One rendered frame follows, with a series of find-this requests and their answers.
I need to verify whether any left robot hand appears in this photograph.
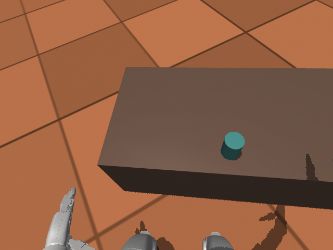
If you can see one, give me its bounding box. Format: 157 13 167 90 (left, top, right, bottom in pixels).
45 187 95 250

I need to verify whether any can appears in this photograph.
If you can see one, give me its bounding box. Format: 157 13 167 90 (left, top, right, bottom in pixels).
221 132 245 160

